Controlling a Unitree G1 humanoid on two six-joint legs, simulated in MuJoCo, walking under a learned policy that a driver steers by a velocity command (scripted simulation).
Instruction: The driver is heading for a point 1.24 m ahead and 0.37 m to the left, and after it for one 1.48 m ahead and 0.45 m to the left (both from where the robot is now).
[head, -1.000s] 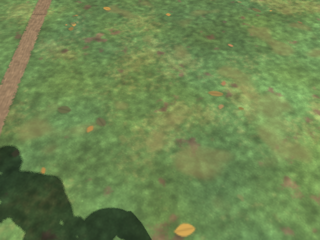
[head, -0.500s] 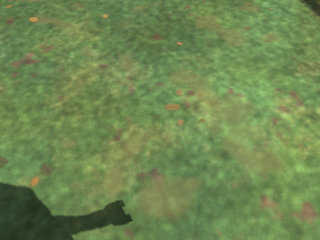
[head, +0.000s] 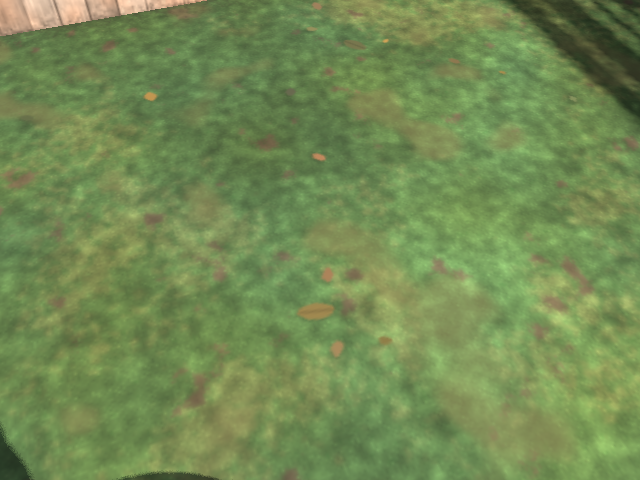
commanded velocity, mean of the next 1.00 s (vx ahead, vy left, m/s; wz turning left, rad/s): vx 0.50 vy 0.00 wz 0.33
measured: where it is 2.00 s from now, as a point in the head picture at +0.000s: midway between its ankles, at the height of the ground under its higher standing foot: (186, 272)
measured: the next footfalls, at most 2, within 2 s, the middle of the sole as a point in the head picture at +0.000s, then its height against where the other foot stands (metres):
right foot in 0.24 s outside the picture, level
left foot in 0.78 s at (253, 449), level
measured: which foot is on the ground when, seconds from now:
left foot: down 0.00-0.26, up 0.28-0.76, down 0.78-1.00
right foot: up 0.00-0.22, down 0.24-0.80, up 0.82-1.00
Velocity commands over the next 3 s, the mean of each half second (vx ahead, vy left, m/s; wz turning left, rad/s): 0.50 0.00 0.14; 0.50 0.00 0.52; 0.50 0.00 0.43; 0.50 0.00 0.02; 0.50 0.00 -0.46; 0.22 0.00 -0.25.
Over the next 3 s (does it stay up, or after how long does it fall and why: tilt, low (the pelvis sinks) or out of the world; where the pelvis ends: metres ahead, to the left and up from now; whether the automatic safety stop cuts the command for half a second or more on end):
stays up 1.40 0.51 -0.02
